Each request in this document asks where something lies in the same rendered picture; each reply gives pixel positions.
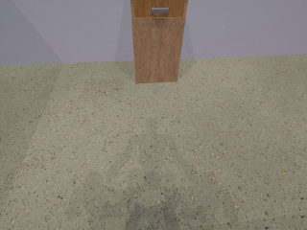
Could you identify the handle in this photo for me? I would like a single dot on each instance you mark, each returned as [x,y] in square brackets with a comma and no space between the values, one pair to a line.
[159,10]

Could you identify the cabinet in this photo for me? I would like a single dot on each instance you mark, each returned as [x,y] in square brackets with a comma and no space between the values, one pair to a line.
[157,43]

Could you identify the drawer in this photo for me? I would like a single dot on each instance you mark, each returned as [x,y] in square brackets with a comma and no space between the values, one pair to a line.
[143,8]

